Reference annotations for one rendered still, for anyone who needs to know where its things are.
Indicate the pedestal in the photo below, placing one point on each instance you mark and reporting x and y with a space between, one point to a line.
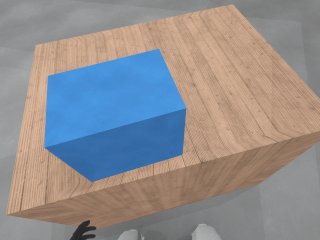
248 114

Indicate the robot thigh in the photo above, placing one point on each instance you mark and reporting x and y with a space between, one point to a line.
131 235
205 232

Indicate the right robot thigh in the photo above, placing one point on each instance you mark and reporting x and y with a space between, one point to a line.
205 232

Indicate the left robot hand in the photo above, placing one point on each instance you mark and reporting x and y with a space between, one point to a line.
82 228

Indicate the carton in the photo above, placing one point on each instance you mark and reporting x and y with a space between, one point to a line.
116 116

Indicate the left robot thigh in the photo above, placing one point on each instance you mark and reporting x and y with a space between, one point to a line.
131 235

